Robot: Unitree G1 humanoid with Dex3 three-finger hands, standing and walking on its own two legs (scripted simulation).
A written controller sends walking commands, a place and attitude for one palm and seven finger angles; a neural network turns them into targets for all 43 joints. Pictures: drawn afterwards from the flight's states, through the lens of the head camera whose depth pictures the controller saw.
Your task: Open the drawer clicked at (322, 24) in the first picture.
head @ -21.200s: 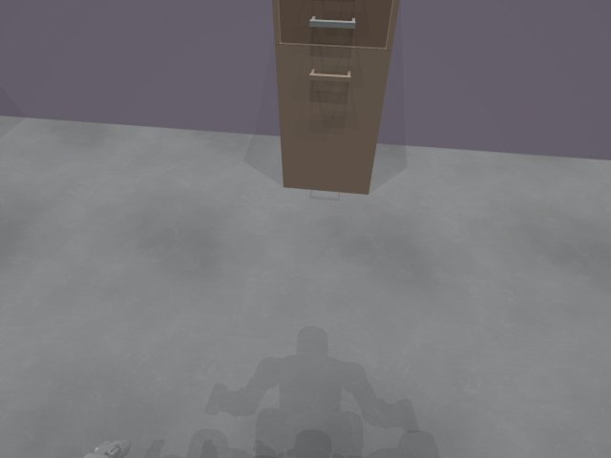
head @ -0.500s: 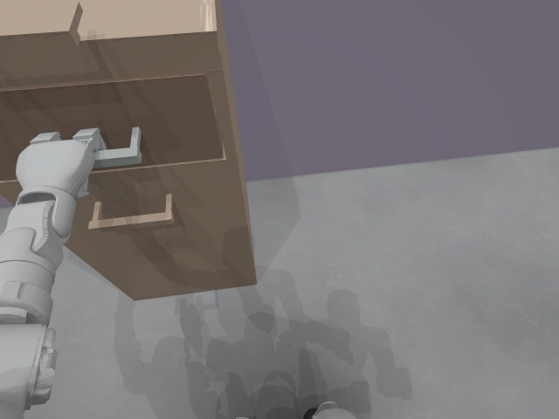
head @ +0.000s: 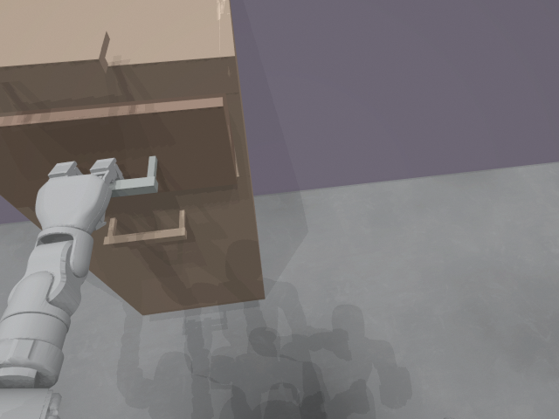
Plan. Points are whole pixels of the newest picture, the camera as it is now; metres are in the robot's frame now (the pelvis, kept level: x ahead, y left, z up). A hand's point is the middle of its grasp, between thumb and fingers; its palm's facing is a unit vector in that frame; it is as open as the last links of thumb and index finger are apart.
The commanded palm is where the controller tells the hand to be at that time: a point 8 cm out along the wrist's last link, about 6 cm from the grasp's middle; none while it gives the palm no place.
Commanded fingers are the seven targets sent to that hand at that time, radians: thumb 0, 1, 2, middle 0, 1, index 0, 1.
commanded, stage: pull the drawer open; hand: left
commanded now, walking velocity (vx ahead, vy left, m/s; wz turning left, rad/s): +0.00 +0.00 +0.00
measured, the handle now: (105, 179) +0.45 +0.29 +0.06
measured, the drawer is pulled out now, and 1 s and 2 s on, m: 0.02 0.15 0.30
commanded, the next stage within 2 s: open the thumb to release the handle in 1.98 s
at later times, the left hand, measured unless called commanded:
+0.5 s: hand (91, 230) +0.37 +0.29 +0.03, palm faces -0.07 +0.00 -1.00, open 5.2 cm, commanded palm +0.34 +0.28 +0.09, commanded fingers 0.00 0.90 0.90 -0.40 -1.35 -0.40 -1.35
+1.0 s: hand (84, 304) +0.26 +0.27 +0.03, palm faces +0.03 -0.05 -1.00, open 5.5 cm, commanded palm +0.22 +0.27 +0.09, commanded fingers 0.00 0.90 0.90 -0.40 -1.35 -0.40 -1.35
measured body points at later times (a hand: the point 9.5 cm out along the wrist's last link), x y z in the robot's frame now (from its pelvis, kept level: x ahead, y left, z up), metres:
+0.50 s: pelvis +0.00 -0.01 +0.00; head +0.07 -0.02 +0.45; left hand +0.37 +0.29 +0.09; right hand +0.13 -0.26 -0.13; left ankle -0.07 +0.06 -0.71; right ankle +0.01 -0.13 -0.71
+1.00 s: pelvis +0.00 -0.02 +0.01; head +0.04 -0.04 +0.45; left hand +0.25 +0.27 +0.09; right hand +0.18 -0.27 -0.10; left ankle -0.07 +0.06 -0.71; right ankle +0.01 -0.13 -0.71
